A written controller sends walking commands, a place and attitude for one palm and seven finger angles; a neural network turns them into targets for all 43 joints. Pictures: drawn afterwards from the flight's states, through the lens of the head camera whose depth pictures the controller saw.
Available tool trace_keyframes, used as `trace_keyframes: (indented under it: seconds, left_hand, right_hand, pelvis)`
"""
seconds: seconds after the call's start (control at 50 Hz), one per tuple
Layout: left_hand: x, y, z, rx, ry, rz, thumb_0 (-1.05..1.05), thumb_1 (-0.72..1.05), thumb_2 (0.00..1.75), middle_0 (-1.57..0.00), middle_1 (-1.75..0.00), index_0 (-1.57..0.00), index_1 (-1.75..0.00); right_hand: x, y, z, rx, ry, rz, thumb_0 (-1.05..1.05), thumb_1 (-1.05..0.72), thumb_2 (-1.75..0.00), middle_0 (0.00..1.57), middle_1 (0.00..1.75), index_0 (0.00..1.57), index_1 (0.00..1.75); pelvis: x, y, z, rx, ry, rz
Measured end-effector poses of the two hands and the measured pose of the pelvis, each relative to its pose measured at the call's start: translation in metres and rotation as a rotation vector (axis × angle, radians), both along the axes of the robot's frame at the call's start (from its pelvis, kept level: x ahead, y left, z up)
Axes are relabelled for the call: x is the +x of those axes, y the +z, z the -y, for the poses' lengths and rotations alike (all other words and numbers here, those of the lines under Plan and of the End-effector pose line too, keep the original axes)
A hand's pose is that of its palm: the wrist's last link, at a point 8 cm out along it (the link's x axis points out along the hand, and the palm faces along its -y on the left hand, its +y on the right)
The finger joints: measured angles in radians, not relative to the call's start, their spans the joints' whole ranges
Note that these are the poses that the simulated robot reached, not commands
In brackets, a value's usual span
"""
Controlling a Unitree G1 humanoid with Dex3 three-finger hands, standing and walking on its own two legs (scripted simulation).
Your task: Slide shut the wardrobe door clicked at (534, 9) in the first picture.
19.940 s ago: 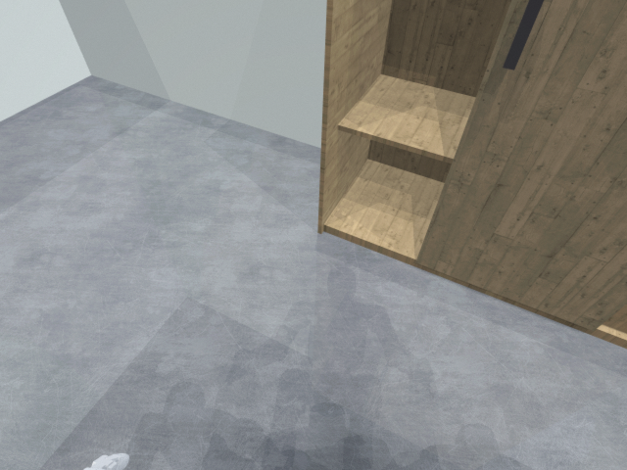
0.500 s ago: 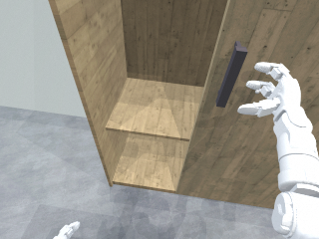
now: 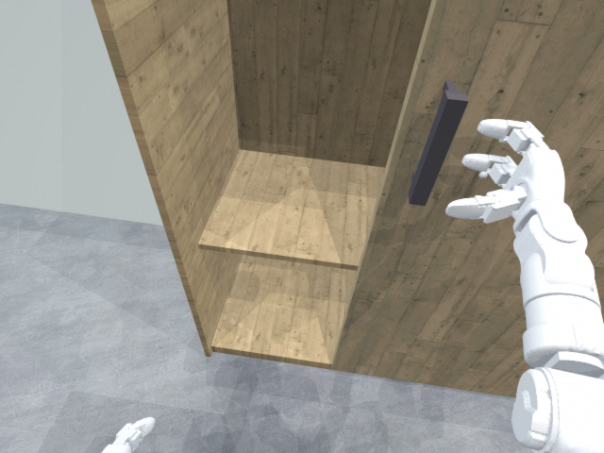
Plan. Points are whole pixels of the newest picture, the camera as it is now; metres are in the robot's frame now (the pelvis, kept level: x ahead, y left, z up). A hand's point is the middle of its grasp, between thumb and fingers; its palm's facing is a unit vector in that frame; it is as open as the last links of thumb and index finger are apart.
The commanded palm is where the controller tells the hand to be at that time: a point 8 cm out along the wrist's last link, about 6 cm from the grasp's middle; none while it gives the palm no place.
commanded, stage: feel for the door with the fingertips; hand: right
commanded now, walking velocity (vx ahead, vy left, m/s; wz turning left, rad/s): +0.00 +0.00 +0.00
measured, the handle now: (432, 145) +0.51 -0.12 +0.18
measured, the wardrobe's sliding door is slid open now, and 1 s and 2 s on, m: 0.41 0.41 0.41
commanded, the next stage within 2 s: slide the fingers in behind the handle in 0.76 s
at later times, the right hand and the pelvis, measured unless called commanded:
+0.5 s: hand (460, 172) +0.44 -0.15 +0.19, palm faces +0.05 +1.00 +0.01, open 14.0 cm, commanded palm +0.42 -0.20 +0.19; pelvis +0.00 +0.00 +0.00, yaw +0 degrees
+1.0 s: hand (464, 164) +0.46 -0.16 +0.19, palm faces +0.07 +1.00 -0.01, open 13.9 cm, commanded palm +0.43 -0.20 +0.19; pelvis +0.00 +0.00 +0.00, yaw +0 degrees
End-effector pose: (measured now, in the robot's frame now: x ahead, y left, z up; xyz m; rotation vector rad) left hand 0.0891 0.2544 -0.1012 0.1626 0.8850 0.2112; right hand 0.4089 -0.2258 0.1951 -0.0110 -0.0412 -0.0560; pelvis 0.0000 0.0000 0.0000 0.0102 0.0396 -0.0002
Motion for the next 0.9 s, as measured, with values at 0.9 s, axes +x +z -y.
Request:
trace_keyframes:
  seconds: [0.9]
  left_hand:
    - [-0.038,-0.011,-0.004,0.005,0.032,-0.123,0.01,0.91,0.9,-0.2,-0.3,-0.2,-0.3]
  right_hand:
    - [0.026,-0.005,-0.015,0.005,-0.012,-0.017,-0.01,0.5,-0.3,0.33,1.24,0.32,1.22]
  pelvis:
    - [0.0,-0.002,0.003,0.004,-0.003,-0.03]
